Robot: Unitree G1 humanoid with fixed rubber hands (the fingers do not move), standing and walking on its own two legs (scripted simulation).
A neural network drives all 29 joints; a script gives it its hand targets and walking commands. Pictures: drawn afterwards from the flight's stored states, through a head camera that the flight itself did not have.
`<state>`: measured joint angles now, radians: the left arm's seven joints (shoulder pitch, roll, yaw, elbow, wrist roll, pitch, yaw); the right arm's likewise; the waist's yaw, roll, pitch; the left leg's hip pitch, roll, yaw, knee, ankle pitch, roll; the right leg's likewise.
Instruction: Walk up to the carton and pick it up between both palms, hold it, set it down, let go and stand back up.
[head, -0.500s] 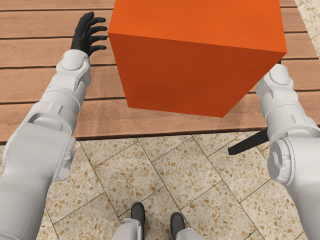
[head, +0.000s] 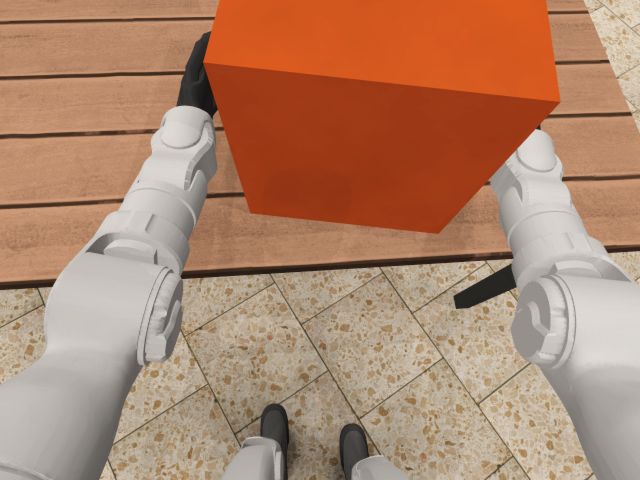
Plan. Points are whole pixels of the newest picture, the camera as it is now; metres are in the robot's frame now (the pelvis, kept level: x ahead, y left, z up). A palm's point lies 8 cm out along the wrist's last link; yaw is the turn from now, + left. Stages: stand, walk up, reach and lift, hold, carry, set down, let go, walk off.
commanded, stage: reach and lift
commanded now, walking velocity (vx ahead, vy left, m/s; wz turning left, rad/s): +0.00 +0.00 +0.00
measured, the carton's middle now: (364, 80) +0.56 -0.03 +0.06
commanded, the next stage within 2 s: none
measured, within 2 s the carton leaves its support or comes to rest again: leaves its support in 1.18 s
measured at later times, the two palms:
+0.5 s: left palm (198, 109) +0.52 +0.15 +0.05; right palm (508, 131) +0.51 -0.20 +0.05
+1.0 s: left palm (198, 111) +0.52 +0.15 +0.05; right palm (508, 134) +0.50 -0.20 +0.05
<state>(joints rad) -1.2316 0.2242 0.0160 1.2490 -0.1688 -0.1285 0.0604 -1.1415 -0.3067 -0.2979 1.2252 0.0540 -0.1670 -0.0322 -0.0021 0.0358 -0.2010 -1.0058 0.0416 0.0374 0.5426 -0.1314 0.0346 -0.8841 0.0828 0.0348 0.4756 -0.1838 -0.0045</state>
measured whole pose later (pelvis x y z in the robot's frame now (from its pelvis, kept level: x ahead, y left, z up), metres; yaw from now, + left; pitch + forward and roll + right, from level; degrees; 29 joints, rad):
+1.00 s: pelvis +0.00 +0.00 +0.00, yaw +0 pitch +34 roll -3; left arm -1.21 0.17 0.25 1.29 0.05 -0.26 0.05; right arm -1.13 -0.22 -0.59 1.26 -0.26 -0.34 -0.03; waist 0.00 0.04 -0.20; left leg -1.00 0.04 0.04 0.54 -0.13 0.03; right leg -0.88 0.08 0.03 0.48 -0.18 0.00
